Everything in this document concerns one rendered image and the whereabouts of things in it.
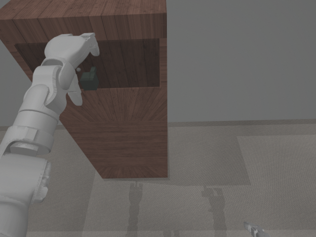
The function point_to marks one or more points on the robot left upper arm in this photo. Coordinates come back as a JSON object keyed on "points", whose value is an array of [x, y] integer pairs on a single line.
{"points": [[24, 180]]}

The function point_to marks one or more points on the cabinet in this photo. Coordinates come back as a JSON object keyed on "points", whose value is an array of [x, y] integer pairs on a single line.
{"points": [[122, 131]]}

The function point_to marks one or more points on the robot left hand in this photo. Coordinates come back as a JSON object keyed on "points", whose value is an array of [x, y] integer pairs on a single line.
{"points": [[74, 49]]}

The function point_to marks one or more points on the drawer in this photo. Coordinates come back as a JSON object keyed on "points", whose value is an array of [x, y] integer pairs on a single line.
{"points": [[121, 63]]}

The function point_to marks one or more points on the robot right hand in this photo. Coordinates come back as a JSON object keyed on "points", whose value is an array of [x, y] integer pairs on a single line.
{"points": [[255, 230]]}

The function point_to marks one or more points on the robot left forearm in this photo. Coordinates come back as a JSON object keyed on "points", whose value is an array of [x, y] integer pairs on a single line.
{"points": [[34, 127]]}

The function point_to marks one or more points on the handle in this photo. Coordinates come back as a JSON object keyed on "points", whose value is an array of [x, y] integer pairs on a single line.
{"points": [[89, 80]]}

